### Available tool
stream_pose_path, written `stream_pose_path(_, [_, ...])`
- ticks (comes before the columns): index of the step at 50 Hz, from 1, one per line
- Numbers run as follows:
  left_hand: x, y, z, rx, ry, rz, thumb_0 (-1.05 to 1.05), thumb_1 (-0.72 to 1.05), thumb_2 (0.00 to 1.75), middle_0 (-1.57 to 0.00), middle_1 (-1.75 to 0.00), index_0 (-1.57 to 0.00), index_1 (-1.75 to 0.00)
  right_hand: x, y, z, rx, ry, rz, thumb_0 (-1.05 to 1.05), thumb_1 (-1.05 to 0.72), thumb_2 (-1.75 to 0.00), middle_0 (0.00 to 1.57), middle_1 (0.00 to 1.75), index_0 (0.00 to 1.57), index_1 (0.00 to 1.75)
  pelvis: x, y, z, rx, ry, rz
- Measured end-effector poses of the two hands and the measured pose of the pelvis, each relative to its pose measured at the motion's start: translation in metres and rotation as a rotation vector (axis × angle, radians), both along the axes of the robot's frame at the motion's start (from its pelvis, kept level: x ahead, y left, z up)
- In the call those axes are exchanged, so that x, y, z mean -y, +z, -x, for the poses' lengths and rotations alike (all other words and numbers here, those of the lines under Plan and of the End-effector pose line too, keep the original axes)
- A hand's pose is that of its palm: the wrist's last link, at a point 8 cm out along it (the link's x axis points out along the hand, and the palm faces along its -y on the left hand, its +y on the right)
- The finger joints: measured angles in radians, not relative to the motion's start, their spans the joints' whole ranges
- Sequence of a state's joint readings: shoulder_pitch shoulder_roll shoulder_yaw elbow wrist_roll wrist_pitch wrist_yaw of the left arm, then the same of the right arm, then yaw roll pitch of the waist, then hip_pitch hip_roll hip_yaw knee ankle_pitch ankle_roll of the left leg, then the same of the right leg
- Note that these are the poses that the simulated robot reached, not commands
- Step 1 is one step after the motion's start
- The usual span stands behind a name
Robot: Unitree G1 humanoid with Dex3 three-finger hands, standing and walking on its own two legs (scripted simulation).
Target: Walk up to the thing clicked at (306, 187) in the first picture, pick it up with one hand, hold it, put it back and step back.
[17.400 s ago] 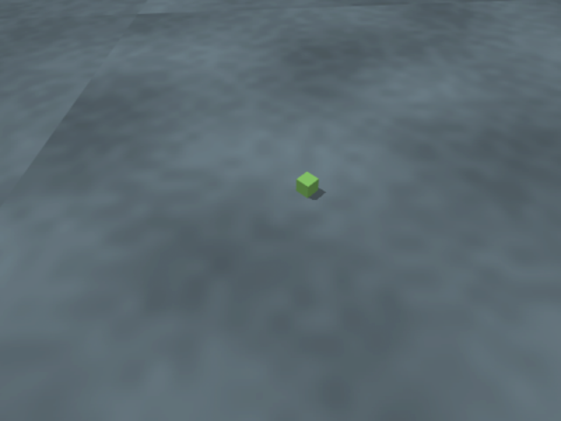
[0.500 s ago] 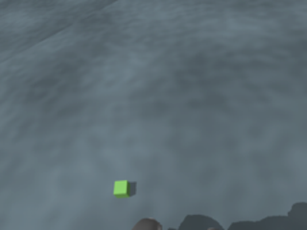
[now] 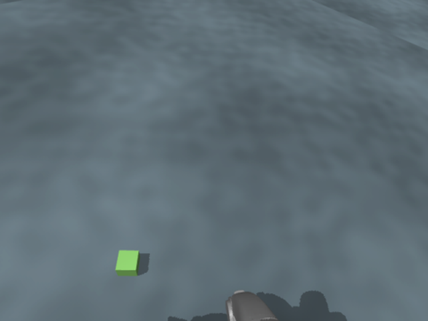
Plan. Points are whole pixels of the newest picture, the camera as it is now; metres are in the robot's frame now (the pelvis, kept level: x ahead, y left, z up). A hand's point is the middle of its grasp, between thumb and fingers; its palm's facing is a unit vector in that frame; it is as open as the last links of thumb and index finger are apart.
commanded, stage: walk up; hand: left
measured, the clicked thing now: (128, 263) +0.45 +0.27 -0.71
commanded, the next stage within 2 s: stand in 0.26 s
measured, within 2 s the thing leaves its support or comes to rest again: neither
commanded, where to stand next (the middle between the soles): +0.09 -0.05 m, yaw +1 degrees
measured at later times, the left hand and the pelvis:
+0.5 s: hand out of the picture +0.10 +0.23 -0.12, palm faces -0.06 -0.89 -0.45, open 7.4 cm; pelvis -0.01 -0.05 +0.00, yaw -2 degrees
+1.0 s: hand out of the picture +0.09 +0.17 -0.13, palm faces -0.06 -0.95 -0.30, open 7.4 cm; pelvis +0.00 -0.07 +0.03, yaw -1 degrees
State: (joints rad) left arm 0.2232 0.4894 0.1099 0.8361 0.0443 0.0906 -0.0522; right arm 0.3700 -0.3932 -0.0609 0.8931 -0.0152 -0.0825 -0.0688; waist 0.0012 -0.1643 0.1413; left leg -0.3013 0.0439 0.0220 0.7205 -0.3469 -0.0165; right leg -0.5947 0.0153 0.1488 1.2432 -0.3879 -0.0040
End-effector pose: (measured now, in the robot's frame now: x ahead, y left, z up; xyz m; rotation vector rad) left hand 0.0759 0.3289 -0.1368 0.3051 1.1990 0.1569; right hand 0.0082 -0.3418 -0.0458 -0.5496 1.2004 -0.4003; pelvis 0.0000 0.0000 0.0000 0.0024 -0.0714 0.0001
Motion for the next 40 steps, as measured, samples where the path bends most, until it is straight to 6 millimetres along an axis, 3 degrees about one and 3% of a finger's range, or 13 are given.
stream_pose_path(4, [0.019, -0.013, -0.013, -0.004, -0.009, 0.035, 0.01, 0.9, 0.9, -0.2, -0.3, -0.2, -0.3, 0.026, 0.017, 0.008, -0.036, -0.016, 0.078, 0.0, -0.9, -0.9, 0.21, 0.3, 0.21, 0.3, 0.013, -0.002, 0.001, -0.008, -0.01, 0.009])
stream_pose_path(7, [0.039, -0.016, -0.017, -0.014, -0.007, 0.046, 0.0, 0.9, 0.9, -0.2, -0.3, -0.2, -0.3, 0.043, 0.018, 0.006, -0.039, -0.02, 0.081, 0.01, -0.9, -0.9, 0.21, 0.3, 0.21, 0.3, 0.025, -0.003, 0.002, -0.011, -0.017, 0.012])
stream_pose_path(10, [0.061, -0.013, -0.019, -0.016, -0.031, 0.036, 0.0, 0.9, 0.9, -0.2, -0.3, -0.2, -0.29, 0.057, 0.001, -0.005, -0.024, -0.012, 0.027, 0.01, -0.9, -0.9, 0.21, 0.3, 0.2, 0.3, 0.038, -0.007, 0.002, -0.022, -0.034, 0.007])
stream_pose_path(13, [0.077, -0.007, -0.015, -0.009, -0.044, -0.008, 0.0, 0.9, 0.9, -0.2, -0.3, -0.2, -0.3, 0.068, -0.034, -0.022, 0.011, -0.005, -0.049, 0.01, -0.9, -0.9, 0.21, 0.3, 0.2, 0.3, 0.049, -0.017, 0.003, -0.014, -0.049, 0.035])
stream_pose_path(18, [0.088, 0.025, -0.003, -0.008, -0.085, -0.072, 0.0, 0.9, 0.9, -0.21, -0.3, -0.21, -0.3, 0.038, -0.071, -0.046, 0.081, -0.028, -0.224, 0.01, -0.91, -0.9, 0.2, 0.3, 0.2, 0.3, 0.054, -0.009, 0.005, -0.005, -0.06, 0.002])
stream_pose_path(22, [0.077, 0.048, -0.007, 0.024, -0.072, -0.119, 0.01, 0.9, 0.9, -0.21, -0.3, -0.21, -0.3, 0.009, -0.081, -0.056, 0.097, 0.006, -0.327, 0.01, -0.91, -0.9, 0.21, 0.3, 0.2, 0.3, 0.052, 0.0, 0.006, -0.013, -0.045, -0.004])
stream_pose_path(26, [0.06, 0.054, -0.02, 0.083, -0.035, -0.143, 0.01, 0.9, 0.9, -0.21, -0.3, -0.21, -0.3, -0.007, -0.082, -0.047, 0.081, 0.022, -0.344, 0.0, -0.9, -0.9, 0.21, 0.3, 0.2, 0.3, 0.049, 0.0, 0.009, 0.001, -0.039, -0.02])
stream_pose_path(31, [0.066, 0.056, -0.025, 0.122, -0.002, -0.113, 0.01, 0.9, 0.9, -0.2, -0.3, -0.2, -0.3, 0.001, -0.072, -0.03, 0.022, 0.014, -0.331, 0.01, -0.9, -0.9, 0.21, 0.3, 0.21, 0.3, 0.056, 0.008, 0.01, 0.003, -0.027, -0.01])
stream_pose_path(40, [0.1, 0.046, -0.014, 0.048, -0.031, -0.018, 0.01, 0.9, 0.9, -0.2, -0.3, -0.2, -0.3, 0.031, -0.047, -0.037, 0.036, -0.014, -0.277, 0.01, -0.9, -0.9, 0.21, 0.3, 0.2, 0.3, 0.063, 0.021, 0.005, -0.008, -0.023, -0.006])
